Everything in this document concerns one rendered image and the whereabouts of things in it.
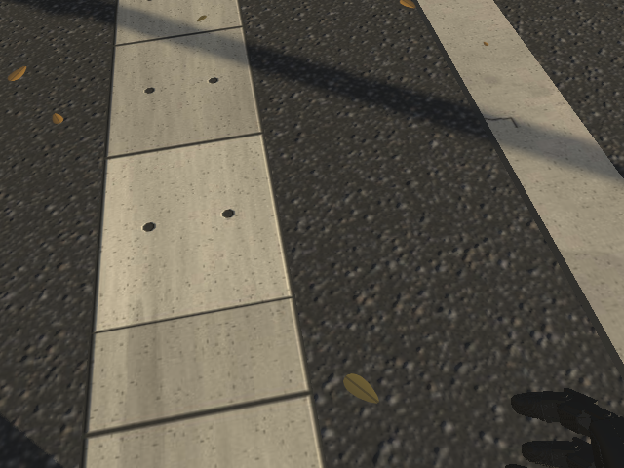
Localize robot right hand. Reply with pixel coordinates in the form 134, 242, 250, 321
505, 388, 624, 468

